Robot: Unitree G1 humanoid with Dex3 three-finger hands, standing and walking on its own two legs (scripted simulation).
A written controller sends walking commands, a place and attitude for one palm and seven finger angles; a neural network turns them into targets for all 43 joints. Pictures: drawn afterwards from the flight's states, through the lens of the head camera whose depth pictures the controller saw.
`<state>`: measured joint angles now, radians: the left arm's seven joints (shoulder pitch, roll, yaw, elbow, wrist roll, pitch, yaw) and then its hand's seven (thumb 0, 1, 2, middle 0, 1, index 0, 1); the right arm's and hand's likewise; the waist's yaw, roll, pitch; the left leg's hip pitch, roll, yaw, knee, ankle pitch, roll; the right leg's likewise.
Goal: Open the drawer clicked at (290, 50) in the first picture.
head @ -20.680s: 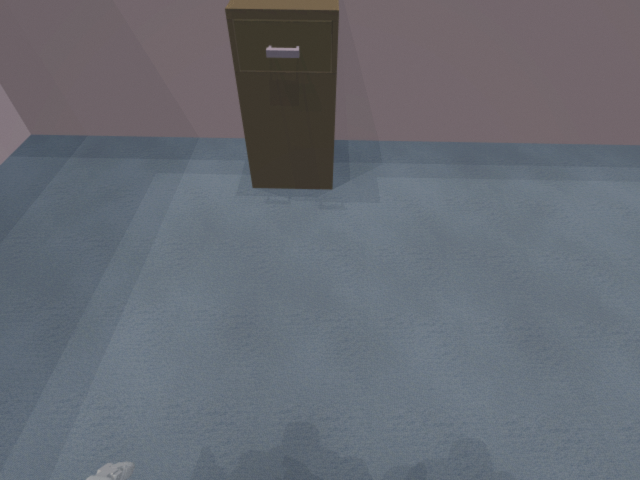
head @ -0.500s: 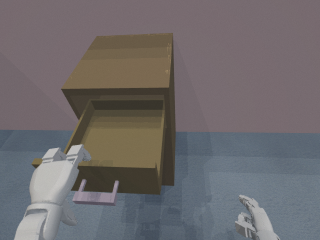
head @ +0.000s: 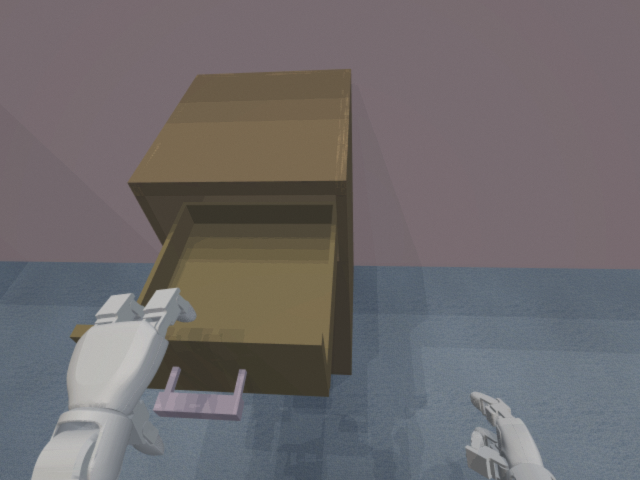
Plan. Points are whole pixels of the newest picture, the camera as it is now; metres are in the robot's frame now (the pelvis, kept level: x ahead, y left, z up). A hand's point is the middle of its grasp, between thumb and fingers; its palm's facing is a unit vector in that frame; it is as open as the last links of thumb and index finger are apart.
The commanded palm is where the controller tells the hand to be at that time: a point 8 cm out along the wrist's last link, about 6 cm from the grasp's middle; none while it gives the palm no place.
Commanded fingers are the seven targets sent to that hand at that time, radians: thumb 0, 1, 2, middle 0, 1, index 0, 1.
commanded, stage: draw the hand back to the body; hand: left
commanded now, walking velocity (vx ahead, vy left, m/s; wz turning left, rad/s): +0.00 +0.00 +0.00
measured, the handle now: (203, 390) +0.24 +0.23 -0.08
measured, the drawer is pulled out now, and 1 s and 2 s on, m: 0.30 0.30 0.30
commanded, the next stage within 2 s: step back with the hand held close in 1.44 s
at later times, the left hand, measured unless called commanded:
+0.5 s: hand (131, 368) +0.19 +0.23 +0.10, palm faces +0.14 -0.44 -0.89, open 13.8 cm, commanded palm +0.16 +0.25 +0.15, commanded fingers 0.00 -0.36 0.36 -0.29 -1.11 -0.29 -1.11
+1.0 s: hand (128, 349) +0.19 +0.21 +0.15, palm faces +0.37 -0.83 -0.42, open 10.8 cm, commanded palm +0.14 +0.26 +0.18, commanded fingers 0.00 0.51 0.74 -0.23 -0.55 -0.23 -0.55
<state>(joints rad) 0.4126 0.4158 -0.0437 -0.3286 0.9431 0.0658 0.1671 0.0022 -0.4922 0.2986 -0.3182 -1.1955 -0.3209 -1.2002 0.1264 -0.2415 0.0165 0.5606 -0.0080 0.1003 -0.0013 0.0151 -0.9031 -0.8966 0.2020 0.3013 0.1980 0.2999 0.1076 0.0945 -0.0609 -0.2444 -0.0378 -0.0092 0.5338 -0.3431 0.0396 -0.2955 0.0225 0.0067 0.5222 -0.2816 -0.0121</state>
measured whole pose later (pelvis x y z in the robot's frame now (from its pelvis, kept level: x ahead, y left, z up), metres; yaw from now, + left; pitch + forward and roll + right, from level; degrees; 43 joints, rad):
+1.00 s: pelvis +0.01 -0.02 +0.01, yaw +2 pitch -1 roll -1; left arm 0.57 0.33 0.25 -0.48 -0.06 -0.11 0.10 0.00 0.18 0.59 -0.26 -0.76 -0.26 -0.76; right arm 0.19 -0.22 0.01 0.62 0.01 -0.11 -0.07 0.02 -0.90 -0.90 0.20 0.30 0.20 0.30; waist 0.04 0.07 -0.01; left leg -0.10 -0.02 -0.06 0.42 -0.31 0.01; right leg -0.14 0.04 -0.04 0.41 -0.26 -0.04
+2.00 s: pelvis -0.03 +0.00 +0.00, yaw +3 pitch +3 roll -1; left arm 0.67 0.42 0.38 -0.62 -0.05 -0.17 0.12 0.02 0.88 0.90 -0.21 -0.30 -0.21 -0.30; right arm 0.14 -0.21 -0.02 0.56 0.02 -0.01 -0.08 0.02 -0.90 -0.90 0.20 0.30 0.20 0.30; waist 0.00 -0.01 0.01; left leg -0.28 -0.06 -0.06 0.49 -0.25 0.04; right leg -0.30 -0.01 -0.05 0.46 -0.20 0.00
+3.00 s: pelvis -0.21 -0.06 +0.01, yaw +4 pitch +6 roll +2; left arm 0.69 0.38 0.41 -0.59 -0.04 -0.22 0.13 0.01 0.88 0.90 -0.21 -0.30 -0.22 -0.30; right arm 0.10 -0.22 0.00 0.61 0.01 -0.02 -0.10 0.02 -0.90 -0.90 0.20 0.30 0.20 0.30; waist -0.01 -0.05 0.00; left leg -0.43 -0.05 0.04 0.88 -0.50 -0.03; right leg -0.26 -0.02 -0.07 0.44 -0.26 -0.04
